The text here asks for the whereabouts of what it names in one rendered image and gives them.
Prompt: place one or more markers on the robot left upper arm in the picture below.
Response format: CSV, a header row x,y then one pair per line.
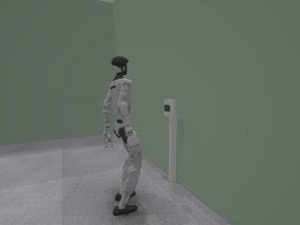
x,y
107,102

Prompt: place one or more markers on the left robot hand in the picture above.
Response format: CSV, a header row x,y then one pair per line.
x,y
107,134

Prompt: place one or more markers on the button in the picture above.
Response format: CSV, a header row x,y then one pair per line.
x,y
167,108

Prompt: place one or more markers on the robot right upper arm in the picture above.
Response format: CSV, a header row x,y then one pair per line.
x,y
124,90

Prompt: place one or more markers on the right robot hand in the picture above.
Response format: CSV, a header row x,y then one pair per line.
x,y
131,142

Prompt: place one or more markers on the left robot forearm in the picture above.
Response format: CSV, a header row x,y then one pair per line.
x,y
107,120

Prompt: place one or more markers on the right robot thigh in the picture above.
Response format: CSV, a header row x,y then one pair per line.
x,y
137,160

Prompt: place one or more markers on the left robot shin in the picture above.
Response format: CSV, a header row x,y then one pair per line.
x,y
123,176

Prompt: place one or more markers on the panel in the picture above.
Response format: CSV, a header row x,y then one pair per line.
x,y
172,138

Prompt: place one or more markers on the right robot forearm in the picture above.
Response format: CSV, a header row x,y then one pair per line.
x,y
125,119

